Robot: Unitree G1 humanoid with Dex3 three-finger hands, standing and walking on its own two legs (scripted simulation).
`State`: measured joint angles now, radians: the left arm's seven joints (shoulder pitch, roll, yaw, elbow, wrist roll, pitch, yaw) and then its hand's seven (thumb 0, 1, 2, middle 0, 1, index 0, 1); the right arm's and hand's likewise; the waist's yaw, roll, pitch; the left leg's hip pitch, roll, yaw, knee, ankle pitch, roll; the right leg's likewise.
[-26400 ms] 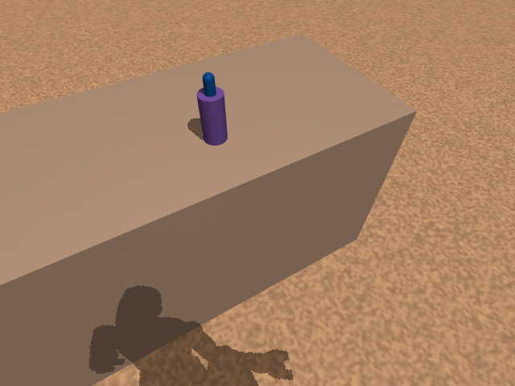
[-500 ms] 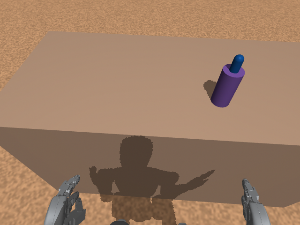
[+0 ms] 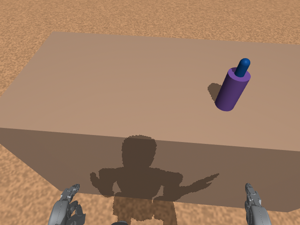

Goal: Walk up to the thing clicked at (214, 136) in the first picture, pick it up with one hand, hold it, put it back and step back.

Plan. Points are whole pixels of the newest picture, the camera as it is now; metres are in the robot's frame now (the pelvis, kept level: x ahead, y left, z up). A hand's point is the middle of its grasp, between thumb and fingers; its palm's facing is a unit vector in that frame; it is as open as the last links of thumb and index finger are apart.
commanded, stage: home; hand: right
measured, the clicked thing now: (234, 84) +0.52 -0.22 +0.08
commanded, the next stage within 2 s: stand in 0.34 s
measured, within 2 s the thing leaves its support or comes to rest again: neither
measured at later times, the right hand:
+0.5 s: hand out of the picture +0.09 -0.25 -0.11, palm faces -0.04 +0.93 -0.37, open 17.3 cm
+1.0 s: hand out of the picture +0.03 -0.25 -0.09, palm faces -0.02 +0.94 -0.34, open 8.0 cm
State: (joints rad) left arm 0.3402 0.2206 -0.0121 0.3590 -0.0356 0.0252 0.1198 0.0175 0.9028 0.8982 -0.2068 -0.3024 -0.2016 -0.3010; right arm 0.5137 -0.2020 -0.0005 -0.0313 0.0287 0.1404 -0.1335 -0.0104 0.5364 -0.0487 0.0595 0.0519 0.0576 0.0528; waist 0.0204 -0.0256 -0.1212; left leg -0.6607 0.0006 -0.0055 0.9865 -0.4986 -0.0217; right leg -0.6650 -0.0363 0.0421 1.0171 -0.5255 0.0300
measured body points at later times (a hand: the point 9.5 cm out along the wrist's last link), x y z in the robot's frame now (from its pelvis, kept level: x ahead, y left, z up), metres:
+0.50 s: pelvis -0.01 -0.01 +0.03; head +0.01 -0.01 +0.48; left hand +0.08 +0.29 -0.08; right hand +0.09 -0.30 -0.08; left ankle +0.00 +0.13 -0.68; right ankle -0.01 -0.14 -0.68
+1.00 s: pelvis -0.02 -0.01 +0.07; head -0.02 +0.00 +0.52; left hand +0.04 +0.28 -0.08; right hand +0.04 -0.30 -0.07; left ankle +0.00 +0.13 -0.68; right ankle -0.01 -0.14 -0.68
